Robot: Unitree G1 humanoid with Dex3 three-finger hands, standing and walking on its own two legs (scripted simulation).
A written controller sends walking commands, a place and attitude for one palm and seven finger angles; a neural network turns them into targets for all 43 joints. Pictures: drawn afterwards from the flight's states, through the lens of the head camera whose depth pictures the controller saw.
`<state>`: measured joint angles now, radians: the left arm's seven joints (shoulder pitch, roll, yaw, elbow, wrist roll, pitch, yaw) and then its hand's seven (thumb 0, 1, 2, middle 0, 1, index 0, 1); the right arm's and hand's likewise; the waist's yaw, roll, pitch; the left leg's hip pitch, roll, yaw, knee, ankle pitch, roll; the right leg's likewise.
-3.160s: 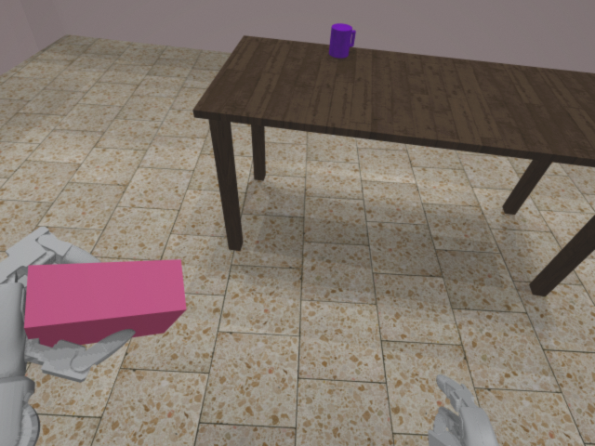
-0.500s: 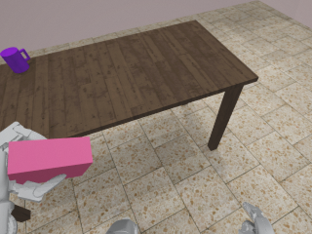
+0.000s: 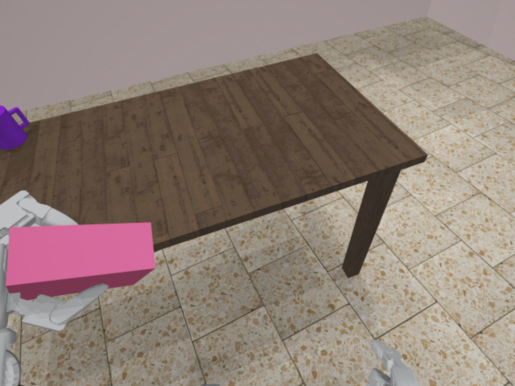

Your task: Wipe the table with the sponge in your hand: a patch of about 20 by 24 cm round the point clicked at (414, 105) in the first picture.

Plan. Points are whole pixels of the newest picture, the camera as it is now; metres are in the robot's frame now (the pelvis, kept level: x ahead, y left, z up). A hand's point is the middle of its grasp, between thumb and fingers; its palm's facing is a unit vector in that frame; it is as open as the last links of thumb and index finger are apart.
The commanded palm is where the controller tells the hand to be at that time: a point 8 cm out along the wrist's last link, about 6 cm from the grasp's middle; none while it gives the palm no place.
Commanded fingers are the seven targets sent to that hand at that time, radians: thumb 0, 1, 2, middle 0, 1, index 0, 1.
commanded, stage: take the last steps up to it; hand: left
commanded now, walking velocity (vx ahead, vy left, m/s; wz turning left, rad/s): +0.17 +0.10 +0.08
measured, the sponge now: (104, 259) +0.22 +0.19 +0.16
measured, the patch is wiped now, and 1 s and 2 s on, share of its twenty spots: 0.00 0.00 0.00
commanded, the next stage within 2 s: come to a stop and stand still in 0.30 s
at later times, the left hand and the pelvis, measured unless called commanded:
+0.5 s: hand (49, 218) +0.26 +0.26 +0.19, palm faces +0.43 -0.82 -0.38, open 9.8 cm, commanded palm +0.20 +0.30 +0.20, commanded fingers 0.00 0.10 1.30 -1.20 -1.60 -1.20 -1.60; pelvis +0.05 +0.02 +0.01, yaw +1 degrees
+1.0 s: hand (77, 258) +0.22 +0.23 +0.16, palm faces +0.26 -0.86 -0.44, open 9.8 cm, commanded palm +0.18 +0.28 +0.20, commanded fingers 0.00 0.10 1.30 -1.20 -1.60 -1.20 -1.60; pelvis +0.01 +0.00 +0.01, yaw -1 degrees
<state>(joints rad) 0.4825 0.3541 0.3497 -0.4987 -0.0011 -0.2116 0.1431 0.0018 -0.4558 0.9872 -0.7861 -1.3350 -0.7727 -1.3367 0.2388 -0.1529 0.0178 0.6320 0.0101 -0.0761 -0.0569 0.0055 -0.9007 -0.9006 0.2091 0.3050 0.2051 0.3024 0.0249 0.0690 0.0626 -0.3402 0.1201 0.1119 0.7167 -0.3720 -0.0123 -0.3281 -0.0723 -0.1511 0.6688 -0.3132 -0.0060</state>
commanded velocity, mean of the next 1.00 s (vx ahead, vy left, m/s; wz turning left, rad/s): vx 0.05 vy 0.01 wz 0.02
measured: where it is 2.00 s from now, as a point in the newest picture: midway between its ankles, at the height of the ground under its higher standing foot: outside the picture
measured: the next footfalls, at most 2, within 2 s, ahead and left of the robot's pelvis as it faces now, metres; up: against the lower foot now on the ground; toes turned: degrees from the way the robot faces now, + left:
left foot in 0.38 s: +0.14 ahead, +0.10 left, +0.00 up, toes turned +1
right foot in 0.76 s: +0.08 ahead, -0.12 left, +0.00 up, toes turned +1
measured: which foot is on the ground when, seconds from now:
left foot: up 0.00-0.36, down 0.38-1.00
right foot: down 0.00-0.40, up 0.42-0.74, down 0.76-1.00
